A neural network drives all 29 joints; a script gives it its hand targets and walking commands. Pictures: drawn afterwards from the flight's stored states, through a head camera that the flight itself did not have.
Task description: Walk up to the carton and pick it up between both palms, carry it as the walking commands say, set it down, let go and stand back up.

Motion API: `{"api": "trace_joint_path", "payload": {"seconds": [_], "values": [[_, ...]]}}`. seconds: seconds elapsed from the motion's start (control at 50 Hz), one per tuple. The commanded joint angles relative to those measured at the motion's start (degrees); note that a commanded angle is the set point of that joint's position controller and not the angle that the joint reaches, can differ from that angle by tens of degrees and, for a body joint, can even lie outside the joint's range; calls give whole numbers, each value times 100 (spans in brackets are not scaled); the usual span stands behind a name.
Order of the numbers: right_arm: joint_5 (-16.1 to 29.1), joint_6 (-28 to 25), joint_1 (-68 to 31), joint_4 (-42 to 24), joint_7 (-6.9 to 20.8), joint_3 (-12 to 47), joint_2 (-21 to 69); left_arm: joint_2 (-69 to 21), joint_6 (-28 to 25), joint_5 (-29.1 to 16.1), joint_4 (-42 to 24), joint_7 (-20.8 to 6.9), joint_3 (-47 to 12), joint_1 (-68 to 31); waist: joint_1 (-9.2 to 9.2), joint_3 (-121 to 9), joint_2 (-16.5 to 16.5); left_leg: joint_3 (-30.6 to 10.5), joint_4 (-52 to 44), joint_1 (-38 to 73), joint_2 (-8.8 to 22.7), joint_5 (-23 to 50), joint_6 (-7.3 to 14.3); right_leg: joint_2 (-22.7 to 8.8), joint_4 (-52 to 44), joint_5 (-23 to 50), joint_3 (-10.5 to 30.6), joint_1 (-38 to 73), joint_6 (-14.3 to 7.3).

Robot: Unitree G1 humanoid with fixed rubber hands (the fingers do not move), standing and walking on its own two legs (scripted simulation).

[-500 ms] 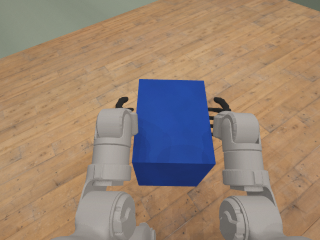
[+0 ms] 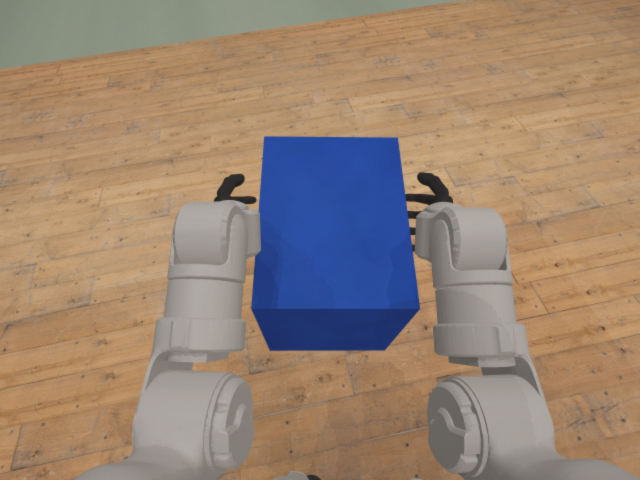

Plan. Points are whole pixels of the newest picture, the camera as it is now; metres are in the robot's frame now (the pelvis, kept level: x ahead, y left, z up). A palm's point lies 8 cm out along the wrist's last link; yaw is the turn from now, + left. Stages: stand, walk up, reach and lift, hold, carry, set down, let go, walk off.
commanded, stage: carry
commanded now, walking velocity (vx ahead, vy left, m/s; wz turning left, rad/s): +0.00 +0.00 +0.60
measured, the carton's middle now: (329, 251) +0.41 +0.03 +0.03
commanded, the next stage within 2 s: none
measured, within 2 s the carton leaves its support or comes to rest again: neither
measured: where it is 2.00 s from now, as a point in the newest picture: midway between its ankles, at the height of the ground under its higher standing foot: outside the picture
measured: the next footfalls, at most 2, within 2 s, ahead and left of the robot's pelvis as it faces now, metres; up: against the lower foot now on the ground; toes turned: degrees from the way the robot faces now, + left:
right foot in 0.04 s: +0.04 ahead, -0.12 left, +0.00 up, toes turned -1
left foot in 0.34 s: -0.05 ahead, +0.14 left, +0.00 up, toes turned +19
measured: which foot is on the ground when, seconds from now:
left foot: down 0.00-0.06, up 0.08-0.32, down 0.34-0.70, up 0.72-0.98, down 1.00-1.00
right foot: up 0.00-0.02, down 0.04-0.36, up 0.38-0.66, down 0.68-1.00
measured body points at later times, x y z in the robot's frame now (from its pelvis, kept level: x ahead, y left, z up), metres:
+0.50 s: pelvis -0.11 +0.01 +0.00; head -0.07 +0.01 +0.45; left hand +0.22 +0.25 +0.11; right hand +0.30 +0.02 +0.11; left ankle -0.09 +0.12 -0.72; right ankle -0.05 -0.11 -0.67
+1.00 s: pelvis -0.21 -0.04 +0.00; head -0.19 -0.04 +0.45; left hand +0.06 +0.27 +0.13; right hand +0.20 +0.06 +0.13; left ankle -0.28 +0.07 -0.73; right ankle -0.08 -0.12 -0.72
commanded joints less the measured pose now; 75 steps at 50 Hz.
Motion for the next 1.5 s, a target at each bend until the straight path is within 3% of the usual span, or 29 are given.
{"api": "trace_joint_path", "payload": {"seconds": [0.0,0.04,0.06,0.08,0.1,0.12,0.2,0.26,0.3,0.32,0.36,0.42,0.46,0.56,0.64,0.68,0.7,0.72,0.78,0.86,0.94,0.98,1.0,1.02,1.06,1.24,1.28,1.32,1.48], "values": [[2340,-8,-4232,-337,1618,2829,5980,-6855,-180,-2637,37,-2548,-2587,-3783,-544,-3452,618,-1178,-287,2584,1349,2284,594,190,-1534,246,-109,837,-75],[2322,-1,-3862,-200,1638,2891,5956,-6840,-206,-2531,321,-2645,-2410,-3380,-552,-3521,240,-692,178,1387,752,1420,219,-557,-2501,1095,408,2360,-261],[2442,-45,-4204,-426,1682,3062,6058,-6810,-300,-2427,364,-2652,-2393,-3417,-509,-3414,-1545,183,1068,78,25,-114,-152,-1859,-2531,2182,1690,2828,-874],[2646,-27,-4303,-487,1748,3186,6308,-6875,-344,-2334,276,-2659,-2149,-3127,-485,-3185,-2447,509,1892,-444,77,-2121,-196,-2522,-2537,3376,2019,2867,-1493],[2997,-121,-5727,-810,1748,3615,6441,-6650,-436,-2575,-336,-2629,-2488,-4792,-441,-2867,-1922,463,2296,-675,208,-2334,-127,-2364,-2364,4063,1855,2952,-1605],[3185,-158,-5424,-787,1724,3524,6437,-6654,-400,-2383,-259,-2594,-2331,-4201,-446,-2946,-1300,527,2409,-520,173,-2188,-108,-2170,-2273,4059,1481,2840,-1460],[3412,-80,-4954,-478,1806,3457,6617,-6265,-345,-1757,-201,-2431,-1822,-3479,-433,-3080,-1417,669,1492,137,228,-1686,-221,-1816,-1891,3580,16,2868,-1023],[3362,-10,-4443,187,1847,3131,6636,-6068,-363,-1566,-206,-2345,-1640,-3442,-383,-3156,-1806,972,395,332,131,-1517,-312,-1935,-1668,3758,-104,3140,-1044],[3271,8,-4358,713,1921,2857,6597,-5855,-391,-1371,87,-2303,-1551,-3338,-451,-3112,-1246,1091,-837,1164,164,-535,-279,-1895,-1246,3592,-250,2596,-811],[3221,8,-4496,896,1960,2775,6556,-5812,-424,-1389,-4,-2304,-1596,-3584,-471,-3194,-1005,439,-1191,1867,583,-70,-238,-1698,-731,3008,-398,2027,-574],[2826,-37,-3827,1432,2045,2561,6636,-6067,-369,-1501,-62,-2372,-1821,-3813,-650,-3009,1604,-1928,-563,2988,2223,4135,796,-511,219,-819,-710,-167,-8],[2725,-70,-3907,945,2020,2253,6386,-6462,-421,-2075,-513,-2415,-2388,-4464,-733,-3232,739,-1412,-76,3902,1983,5123,888,-375,991,-754,-164,-1183,-76],[2704,-29,-4223,513,1921,2399,6304,-6765,-352,-2296,-165,-2429,-2502,-4120,-659,-3466,412,-1201,-204,3663,1839,4111,811,-372,1150,-306,41,-980,-101],[2493,-56,-4324,-300,1632,2487,6071,-6943,-202,-2691,-7,-2484,-2662,-3953,-578,-3372,747,-1004,-820,2764,1419,1178,656,-113,205,131,-59,-180,-37],[2397,-38,-4414,-269,1580,2645,5991,-7004,-190,-2703,285,-2568,-2457,-4007,-594,-3349,621,-1406,-998,2168,1444,345,517,289,-1517,71,-221,1022,-213],[2414,-72,-4251,-169,1587,2737,6039,-6854,-250,-2592,344,-2634,-2288,-3961,-575,-3411,323,-688,-286,981,714,-91,31,-557,-2811,556,540,2540,-461],[2545,-62,-4474,-36,1642,2799,6047,-6753,-314,-2433,648,-2633,-2188,-3778,-522,-3094,-1706,343,1092,-312,-155,-1155,-213,-2068,-3198,434,2185,2640,-1086],[2754,-139,-5104,-437,1678,2978,6209,-6830,-375,-2345,614,-2632,-1980,-3566,-492,-2886,-2379,505,2289,-802,209,-1969,-250,-2729,-3138,1487,2303,2560,-1546],[3250,-188,-5660,-375,1725,3233,6602,-6548,-444,-2203,147,-2587,-1894,-4436,-455,-2699,-843,563,2872,-394,315,-1672,-91,-2091,-2614,2675,897,2201,-1212],[3524,-126,-5146,164,1808,3226,6574,-5919,-464,-1772,22,-2415,-1500,-4061,-429,-2873,-1862,863,1597,14,209,-1563,-291,-1618,-2103,2971,-314,2666,-1018],[3215,-8,-4568,1179,1926,2625,6524,-5810,-400,-1400,485,-2360,-1223,-3809,-486,-3060,-1663,985,-794,641,283,-852,-293,-1939,-1506,3332,-290,3026,-865],[3099,0,-4366,1406,2020,2347,6502,-5886,-422,-1320,786,-2404,-1104,-3275,-514,-3032,-1082,352,-1221,2094,784,-150,-211,-1714,-936,2861,-283,1609,-497],[2823,-43,-3715,1713,2027,2211,6587,-6046,-378,-1310,738,-2437,-1188,-3253,-598,-2906,649,-1039,-882,2665,1791,2408,290,-1128,-329,1792,-630,283,-36],[2770,-114,-3905,1687,2067,2186,6577,-6111,-420,-1544,82,-2456,-1670,-4207,-660,-3018,1734,-1457,-488,2932,2082,4260,735,-672,166,-397,-628,-102,-44],[2796,-198,-4350,1170,2037,2033,6326,-6430,-503,-2013,-44,-2473,-2008,-4676,-699,-3085,698,-1135,-300,3531,2139,4613,945,-454,780,-853,-233,-899,-147],[2281,-269,-4447,-254,1574,2380,6026,-6862,-323,-2684,130,-2611,-2469,-4249,-578,-3509,755,-190,-599,2743,1572,1163,618,23,-1306,441,-273,706,-272],[2034,-234,-3809,-6,1552,2352,5851,-6871,-246,-2495,629,-2746,-2110,-3691,-563,-3465,131,-96,-320,2020,1334,134,360,-408,-2468,1383,114,1822,-392],[2185,-312,-4132,-114,1618,2523,6085,-6803,-369,-2263,970,-2819,-1910,-3177,-577,-3078,-1460,530,-8,1226,565,-730,-15,-1437,-2425,2170,1254,1718,-955],[3049,-431,-4938,197,1955,3068,6503,-6135,-689,-1537,645,-2630,-1449,-3583,-500,-2945,-1117,839,-343,1954,574,-275,-43,-974,-2528,329,238,1050,-901]]}}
